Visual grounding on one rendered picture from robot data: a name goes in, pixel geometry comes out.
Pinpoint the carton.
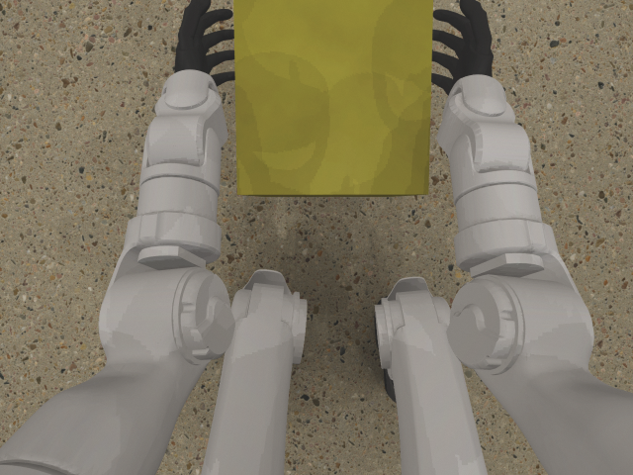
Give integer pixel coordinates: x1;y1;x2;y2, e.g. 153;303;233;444
233;0;433;197

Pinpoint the robot right forearm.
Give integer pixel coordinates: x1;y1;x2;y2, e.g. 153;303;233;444
436;74;581;297

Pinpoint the left robot upper arm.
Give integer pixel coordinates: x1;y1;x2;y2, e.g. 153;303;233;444
0;266;235;475

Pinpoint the robot left thigh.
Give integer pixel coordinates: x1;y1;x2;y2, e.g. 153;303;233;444
201;283;307;475

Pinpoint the right robot upper arm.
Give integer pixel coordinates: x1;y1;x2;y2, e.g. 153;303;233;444
446;274;633;475

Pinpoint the robot left forearm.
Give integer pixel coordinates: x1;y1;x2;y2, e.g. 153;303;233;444
99;69;228;346

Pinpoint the right robot shin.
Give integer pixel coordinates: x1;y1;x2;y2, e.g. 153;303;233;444
387;277;451;380

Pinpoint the right robot hand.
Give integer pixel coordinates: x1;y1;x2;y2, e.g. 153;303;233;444
431;0;494;96

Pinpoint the left robot hand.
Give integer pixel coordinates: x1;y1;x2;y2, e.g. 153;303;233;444
174;0;235;86

